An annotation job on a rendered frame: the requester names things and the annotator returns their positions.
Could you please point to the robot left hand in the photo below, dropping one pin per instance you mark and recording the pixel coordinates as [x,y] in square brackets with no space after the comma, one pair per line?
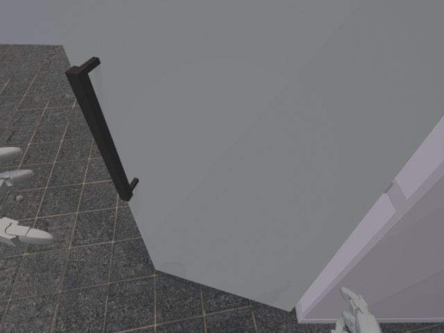
[11,231]

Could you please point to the handle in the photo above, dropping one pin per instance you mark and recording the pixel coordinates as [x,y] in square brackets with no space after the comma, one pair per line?
[82,87]

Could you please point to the fridge door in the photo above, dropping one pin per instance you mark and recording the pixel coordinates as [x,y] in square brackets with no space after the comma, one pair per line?
[261,131]

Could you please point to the robot right hand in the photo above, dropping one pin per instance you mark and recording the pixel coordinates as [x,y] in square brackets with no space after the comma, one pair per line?
[361,321]

